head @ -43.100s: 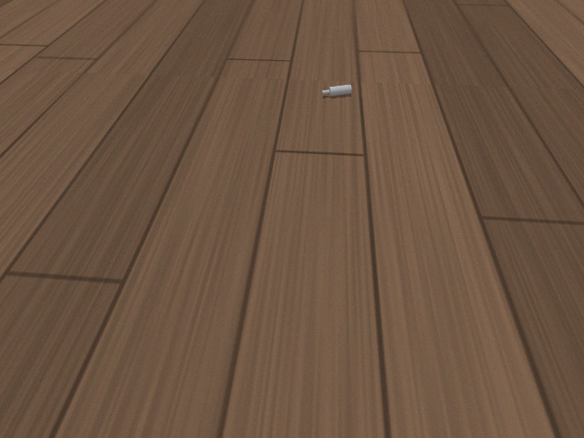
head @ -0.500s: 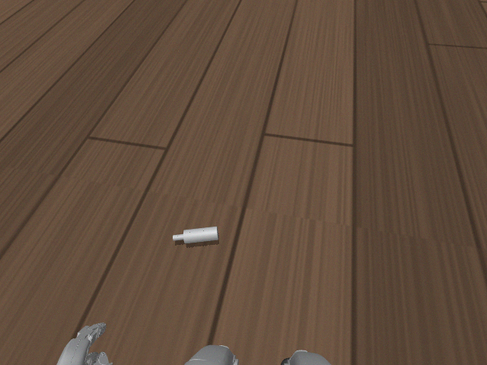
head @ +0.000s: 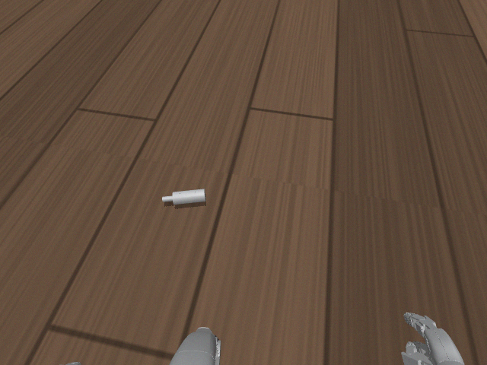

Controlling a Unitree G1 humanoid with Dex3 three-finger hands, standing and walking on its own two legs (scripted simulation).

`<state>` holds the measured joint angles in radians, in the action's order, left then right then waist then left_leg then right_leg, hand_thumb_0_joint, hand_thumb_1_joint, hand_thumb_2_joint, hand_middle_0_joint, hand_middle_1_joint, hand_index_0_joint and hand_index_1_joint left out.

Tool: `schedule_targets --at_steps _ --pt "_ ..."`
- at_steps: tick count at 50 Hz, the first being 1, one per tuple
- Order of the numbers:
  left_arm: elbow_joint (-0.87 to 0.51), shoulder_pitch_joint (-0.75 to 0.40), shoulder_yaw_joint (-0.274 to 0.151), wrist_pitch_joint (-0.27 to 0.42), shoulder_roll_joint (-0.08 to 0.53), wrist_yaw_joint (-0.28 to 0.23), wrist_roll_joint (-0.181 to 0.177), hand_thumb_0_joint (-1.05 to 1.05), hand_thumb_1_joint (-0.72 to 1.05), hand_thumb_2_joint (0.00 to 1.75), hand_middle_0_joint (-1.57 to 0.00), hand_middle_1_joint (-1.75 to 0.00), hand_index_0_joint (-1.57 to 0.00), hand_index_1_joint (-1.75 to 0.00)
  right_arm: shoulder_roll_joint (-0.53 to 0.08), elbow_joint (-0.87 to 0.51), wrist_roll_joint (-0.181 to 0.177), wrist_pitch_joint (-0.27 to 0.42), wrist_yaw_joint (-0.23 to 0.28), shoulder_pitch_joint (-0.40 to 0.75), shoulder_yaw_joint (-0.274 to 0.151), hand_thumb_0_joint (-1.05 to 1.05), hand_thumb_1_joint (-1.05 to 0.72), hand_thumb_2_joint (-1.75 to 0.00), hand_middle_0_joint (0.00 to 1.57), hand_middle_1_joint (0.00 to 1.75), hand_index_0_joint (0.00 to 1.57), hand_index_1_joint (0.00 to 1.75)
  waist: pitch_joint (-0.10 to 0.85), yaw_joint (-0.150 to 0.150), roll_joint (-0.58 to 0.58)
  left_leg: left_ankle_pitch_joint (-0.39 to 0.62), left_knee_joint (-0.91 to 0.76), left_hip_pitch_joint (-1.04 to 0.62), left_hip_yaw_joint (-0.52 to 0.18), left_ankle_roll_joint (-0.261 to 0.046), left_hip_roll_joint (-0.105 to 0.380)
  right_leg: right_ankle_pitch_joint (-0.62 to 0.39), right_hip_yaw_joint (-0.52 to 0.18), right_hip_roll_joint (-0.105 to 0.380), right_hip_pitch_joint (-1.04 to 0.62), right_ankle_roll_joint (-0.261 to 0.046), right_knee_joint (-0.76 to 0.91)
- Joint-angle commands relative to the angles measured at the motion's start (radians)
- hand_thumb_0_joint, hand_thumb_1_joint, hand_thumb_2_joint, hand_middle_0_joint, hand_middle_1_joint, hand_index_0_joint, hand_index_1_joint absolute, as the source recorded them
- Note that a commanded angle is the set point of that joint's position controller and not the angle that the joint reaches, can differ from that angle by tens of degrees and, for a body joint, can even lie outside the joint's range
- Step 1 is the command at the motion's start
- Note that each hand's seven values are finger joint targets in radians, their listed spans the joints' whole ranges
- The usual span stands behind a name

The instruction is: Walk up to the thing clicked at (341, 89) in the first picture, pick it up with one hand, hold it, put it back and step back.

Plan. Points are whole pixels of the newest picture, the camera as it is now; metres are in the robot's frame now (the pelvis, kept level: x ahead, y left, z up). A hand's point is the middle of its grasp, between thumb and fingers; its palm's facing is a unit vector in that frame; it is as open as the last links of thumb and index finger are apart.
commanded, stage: step back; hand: left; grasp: from above
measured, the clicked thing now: (184, 197) +0.82 +0.34 -0.72
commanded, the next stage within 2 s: stand in 1.78 s
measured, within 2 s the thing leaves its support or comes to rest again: neither
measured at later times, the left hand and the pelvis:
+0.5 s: hand out of the picture -0.08 +0.27 -0.13, palm faces +0.10 -0.91 -0.41, open 7.4 cm; pelvis -0.18 -0.02 +0.01, yaw +6 degrees
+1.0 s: hand out of the picture -0.25 +0.26 -0.13, palm faces +0.10 -0.91 -0.40, open 7.4 cm; pelvis -0.26 -0.02 +0.01, yaw +5 degrees
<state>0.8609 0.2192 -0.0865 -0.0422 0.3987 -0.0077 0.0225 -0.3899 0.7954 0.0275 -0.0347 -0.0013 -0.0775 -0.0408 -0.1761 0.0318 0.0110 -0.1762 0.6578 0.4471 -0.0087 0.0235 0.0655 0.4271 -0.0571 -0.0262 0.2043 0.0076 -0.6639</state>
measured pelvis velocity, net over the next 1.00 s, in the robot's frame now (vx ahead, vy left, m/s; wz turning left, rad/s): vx -0.26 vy -0.02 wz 0.09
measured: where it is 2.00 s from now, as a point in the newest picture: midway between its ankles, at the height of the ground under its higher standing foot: outside the picture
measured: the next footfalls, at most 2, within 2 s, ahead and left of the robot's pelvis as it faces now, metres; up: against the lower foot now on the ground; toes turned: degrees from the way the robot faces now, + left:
left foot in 0.36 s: -0.12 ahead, +0.10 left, +0.00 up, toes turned +4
right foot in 0.66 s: -0.19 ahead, -0.14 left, +0.00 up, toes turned +4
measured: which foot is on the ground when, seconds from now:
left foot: down 0.00-0.02, up 0.04-0.34, down 0.36-0.68, up 0.70-0.90, down 0.92-1.00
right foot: down 0.00-0.38, up 0.40-0.64, down 0.66-1.00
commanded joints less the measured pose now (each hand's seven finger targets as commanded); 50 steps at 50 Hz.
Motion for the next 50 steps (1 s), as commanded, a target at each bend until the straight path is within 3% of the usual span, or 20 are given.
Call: schedule_targets --at_steps 1,2,5,12,16,18,19,20,23,29,32,33,34,35,38,42,45,46,48,50 --pt "-0.065 0.074 -0.09 0.027 0.338 -0.003 0.023 0.0 0.9 0.9 -0.2 -0.3 -0.2 -0.3 -0.163 -0.079 -0.027 -0.008 0.027 0.028 -0.063 0.0 -0.9 -0.9 0.2 0.3 0.2 0.3 0.181 0.043 -0.286 -0.369 0.266 0.074 -0.072 -0.035 -0.176 -0.134 -0.445 0.347 0.074 -0.226 0.377" --pt "-0.104 0.002 -0.095 0.03 0.382 -0.006 0.027 0.0 0.9 0.9 -0.2 -0.3 -0.2 -0.3 -0.202 -0.076 -0.018 -0.014 0.039 0.03 -0.079 0.0 -0.9 -0.9 0.2 0.3 0.2 0.3 0.105 0.041 -0.292 -0.445 0.483 0.031 -0.164 -0.01 -0.135 -0.14 -0.571 0.477 0.28 -0.321 0.428" --pt "-0.14 -0.163 -0.059 0.039 0.24 -0.022 0.02 0.0 0.9 0.9 -0.2 -0.3 -0.2 -0.3 -0.199 -0.007 -0.034 -0.009 0.034 -0.089 -0.069 0.0 -0.9 -0.9 0.2 0.3 0.2 0.3 0.088 -0.068 -0.118 -0.291 0.581 0.032 -0.178 -0.02 -0.196 -0.434 -0.174 0.26 0.204 -0.188 0.25" --pt "-0.136 -0.003 -0.058 0.024 0.234 -0.042 0.02 0.0 0.9 0.9 -0.2 -0.3 -0.2 -0.3 -0.177 -0.035 -0.009 0.003 0.034 -0.059 -0.054 0.0 -0.9 -0.9 0.2 0.3 0.2 0.3 0.188 0.043 -0.198 -0.375 0.23 0.06 -0.084 0.0 -0.118 -0.696 -0.192 0.312 -0.155 -0.222 0.145" --pt "-0.151 -0.077 -0.046 0.01 0.25 -0.035 -0.004 0.0 0.9 0.9 -0.2 -0.3 -0.2 -0.3 -0.176 0.027 -0.004 0.002 0.022 -0.207 -0.066 0.0 -0.9 -0.9 0.2 0.3 0.2 0.3 0.274 -0.032 -0.221 -0.204 -0.114 -0.184 0.015 -0.035 -0.105 -0.579 -0.166 0.282 -0.075 -0.169 0.094" --pt "-0.151 -0.064 -0.022 0.003 0.207 -0.033 -0.006 0.0 0.9 0.9 -0.2 -0.3 -0.2 -0.3 -0.233 0.037 0.011 0.0 0.015 -0.211 -0.089 0.0 -0.9 -0.9 0.2 0.3 0.2 0.3 0.249 -0.044 -0.033 -0.018 -0.25 -0.307 -0.19 -0.111 0.032 -0.298 -0.095 0.175 0.141 -0.07 -0.033" --pt "-0.169 -0.113 -0.014 0.009 0.181 -0.038 -0.014 0.0 0.9 0.9 -0.2 -0.3 -0.2 -0.3 -0.33 0.011 0.01 -0.005 0.003 -0.132 -0.098 0.0 -0.9 -0.9 0.2 0.3 0.2 0.3 0.222 -0.047 0.226 0.061 -0.317 -0.242 -0.437 -0.238 0.238 0.054 0.089 0.001 0.261 -0.023 -0.196" --pt "-0.164 -0.174 -0.04 0.007 0.215 -0.047 -0.001 0.0 0.9 0.9 -0.2 -0.3 -0.2 -0.3 -0.365 -0.005 0.012 -0.002 -0.001 -0.115 -0.108 0.0 -0.9 -0.9 0.2 0.3 0.2 0.3 0.193 -0.096 0.243 0.123 -0.363 -0.084 -0.546 -0.348 0.332 0.244 -0.004 -0.023 0.199 -0.009 -0.444" --pt "-0.091 -0.064 -0.036 -0.004 0.187 -0.04 -0.022 0.0 0.9 0.9 -0.2 -0.3 -0.2 -0.3 -0.258 -0.022 0.02 0.007 0.018 0.0 -0.069 0.0 -0.9 -0.9 0.2 0.3 0.2 0.3 0.174 0.004 0.069 0.324 -0.25 -0.089 -0.262 -0.262 0.186 0.126 -0.111 -0.07 0.227 -0.032 -0.655" --pt "-0.054 -0.033 -0.024 0.044 0.166 -0.011 -0.002 0.0 0.9 0.9 -0.2 -0.3 -0.2 -0.3 -0.233 0.001 0.019 0.01 0.011 -0.071 -0.075 0.0 -0.9 -0.9 0.2 0.3 0.2 0.3 0.208 -0.052 0.164 -0.116 -0.238 -0.283 -0.248 -0.23 0.154 0.101 0.014 0.014 0.134 -0.005 -0.017" --pt "0.025 0.068 -0.031 0.069 0.17 -0.015 0.016 0.0 0.9 0.9 -0.2 -0.3 -0.2 -0.3 -0.215 0.017 0.01 -0.009 0.004 -0.065 -0.065 0.0 -0.9 -0.9 0.2 0.3 0.2 0.3 0.205 -0.007 0.104 -0.231 -0.117 -0.11 -0.174 -0.157 0.097 -0.089 0.009 -0.005 -0.129 -0.043 0.344" --pt "0.03 0.079 -0.046 0.079 0.225 -0.018 0.03 0.0 0.9 0.9 -0.2 -0.3 -0.2 -0.3 -0.175 0.011 0.007 -0.007 0.001 -0.09 -0.054 0.0 -0.9 -0.9 0.2 0.3 0.2 0.3 0.19 -0.01 -0.037 -0.339 0.026 0.052 -0.123 -0.099 0.022 0.045 -0.215 0.106 -0.191 -0.082 0.371" --pt "0.004 0.016 -0.065 0.079 0.315 -0.02 0.033 0.0 0.9 0.9 -0.2 -0.3 -0.2 -0.3 -0.147 0.0 0.005 -0.006 0.006 -0.022 -0.05 0.0 -0.9 -0.9 0.2 0.3 0.2 0.3 0.138 0.035 -0.19 -0.376 0.151 0.072 -0.12 -0.043 -0.09 0.339 -0.495 0.34 0.057 -0.201 0.451" --pt "-0.021 -0.074 -0.072 0.082 0.353 -0.021 0.035 0.0 0.9 0.9 -0.2 -0.3 -0.2 -0.3 -0.205 0.006 0.007 -0.006 0.008 -0.002 -0.072 0.0 -0.9 -0.9 0.2 0.3 0.2 0.3 0.048 0.018 -0.17 -0.357 0.289 -0.018 -0.187 -0.018 -0.052 0.42 -0.581 0.432 0.28 -0.27 0.483" --pt "-0.013 -0.119 -0.047 0.1 0.244 -0.021 0.023 0.0 0.9 0.9 -0.2 -0.3 -0.2 -0.3 -0.189 0.068 -0.014 0.016 -0.003 -0.067 -0.064 0.0 -0.9 -0.9 0.2 0.3 0.2 0.3 0.068 -0.024 -0.082 -0.234 0.278 -0.022 -0.164 -0.016 -0.097 0.127 -0.287 0.255 0.143 -0.183 0.368" --pt "0.017 -0.046 -0.049 0.095 0.252 -0.002 0.031 0.0 0.9 0.9 -0.2 -0.3 -0.2 -0.3 -0.173 0.064 0.001 0.041 -0.017 -0.047 -0.055 0.0 -0.9 -0.9 0.2 0.3 0.2 0.3 0.064 0.024 -0.179 -0.313 0.035 -0.036 -0.065 -0.016 -0.088 0.211 -0.246 0.239 0.051 -0.167 0.374" --pt "0.017 -0.058 -0.026 0.074 0.233 0.007 0.019 0.0 0.9 0.9 -0.2 -0.3 -0.2 -0.3 -0.164 0.106 0.003 0.065 -0.013 -0.111 -0.068 0.0 -0.9 -0.9 0.2 0.3 0.2 0.3 0.105 -0.018 -0.141 -0.174 -0.248 -0.265 0.003 -0.031 -0.106 0.044 -0.14 0.194 0.099 -0.134 0.252" --pt "0.017 -0.038 -0.009 0.072 0.196 0.009 0.018 0.0 0.9 0.9 -0.2 -0.3 -0.2 -0.3 -0.173 0.116 0.01 0.073 -0.006 -0.136 -0.077 0.0 -0.9 -0.9 0.2 0.3 0.2 0.3 0.146 -0.03 -0.095 -0.135 -0.279 -0.384 -0.064 -0.046 -0.076 -0.057 -0.09 0.163 0.153 -0.105 0.156" --pt "0.02 -0.093 -0.007 0.068 0.177 0.008 -0.005 0.0 0.9 0.9 -0.2 -0.3 -0.2 -0.3 -0.296 0.121 0.013 0.077 -0.005 -0.168 -0.096 0.0 -0.9 -0.9 0.2 0.3 0.2 0.3 0.147 -0.059 0.125 -0.616 -0.443 -0.296 -0.559 -0.219 0.236 0.128 0.064 0.022 0.284 -0.032 -0.133" --pt "0.019 -0.079 -0.014 0.073 0.203 0.011 -0.002 0.0 0.9 0.9 -0.2 -0.3 -0.2 -0.3 -0.269 0.108 0.015 0.086 -0.004 -0.136 -0.086 0.0 -0.9 -0.9 0.2 0.3 0.2 0.3 0.092 -0.04 0.07 -0.487 -0.429 -0.262 -0.499 -0.246 0.223 0.1 -0.015 0.067 0.289 -0.036 -0.21"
